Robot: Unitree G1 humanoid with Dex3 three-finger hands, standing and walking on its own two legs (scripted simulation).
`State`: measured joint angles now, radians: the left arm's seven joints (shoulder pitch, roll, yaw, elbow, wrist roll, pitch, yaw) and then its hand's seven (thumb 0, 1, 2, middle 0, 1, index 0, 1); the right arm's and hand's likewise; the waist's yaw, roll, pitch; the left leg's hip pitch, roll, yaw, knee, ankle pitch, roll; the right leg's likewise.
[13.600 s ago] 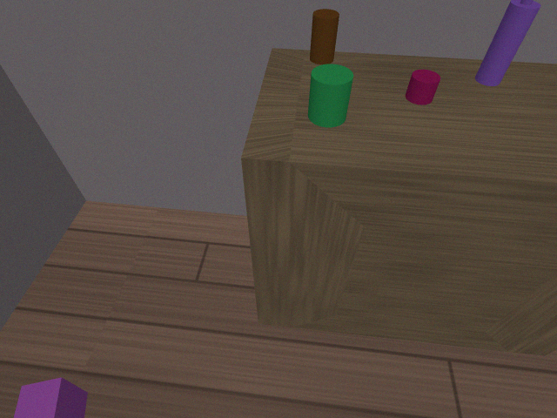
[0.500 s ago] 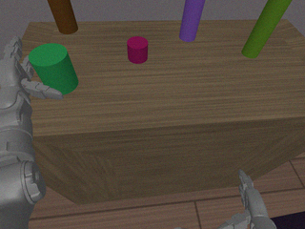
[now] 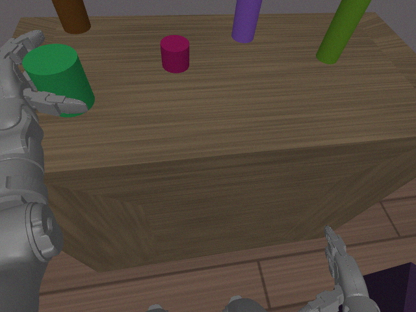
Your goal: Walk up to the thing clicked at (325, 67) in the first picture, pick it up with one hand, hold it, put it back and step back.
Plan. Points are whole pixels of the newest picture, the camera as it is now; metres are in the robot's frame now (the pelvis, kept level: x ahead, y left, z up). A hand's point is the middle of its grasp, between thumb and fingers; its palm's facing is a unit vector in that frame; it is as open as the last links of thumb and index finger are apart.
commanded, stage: close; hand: left
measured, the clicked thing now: (62, 82) +0.53 +0.22 +0.13
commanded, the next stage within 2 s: settle in 0.38 s
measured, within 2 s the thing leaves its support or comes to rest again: leaves its support in 0.90 s
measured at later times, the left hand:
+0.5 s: hand (49, 73) +0.52 +0.23 +0.15, palm faces +0.19 -0.98 +0.01, open 11.3 cm
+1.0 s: hand (56, 75) +0.50 +0.21 +0.17, palm faces +0.20 -0.98 -0.02, open 11.6 cm
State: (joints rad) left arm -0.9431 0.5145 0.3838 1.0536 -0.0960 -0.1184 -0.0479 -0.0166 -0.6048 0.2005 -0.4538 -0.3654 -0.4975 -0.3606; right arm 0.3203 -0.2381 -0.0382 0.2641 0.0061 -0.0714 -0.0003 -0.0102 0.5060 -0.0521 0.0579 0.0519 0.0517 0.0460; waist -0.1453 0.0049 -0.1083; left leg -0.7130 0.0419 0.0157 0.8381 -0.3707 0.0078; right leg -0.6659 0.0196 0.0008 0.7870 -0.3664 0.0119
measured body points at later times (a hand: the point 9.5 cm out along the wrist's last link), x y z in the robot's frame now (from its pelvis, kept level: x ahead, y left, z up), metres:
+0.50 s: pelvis +0.02 +0.01 +0.00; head +0.09 +0.03 +0.44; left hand +0.51 +0.28 +0.16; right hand +0.16 -0.25 -0.05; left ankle +0.02 +0.11 -0.70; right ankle +0.01 -0.13 -0.70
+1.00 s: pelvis +0.02 +0.00 +0.01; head +0.07 +0.00 +0.46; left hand +0.49 +0.26 +0.17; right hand +0.18 -0.26 -0.06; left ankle +0.02 +0.11 -0.70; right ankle +0.01 -0.13 -0.70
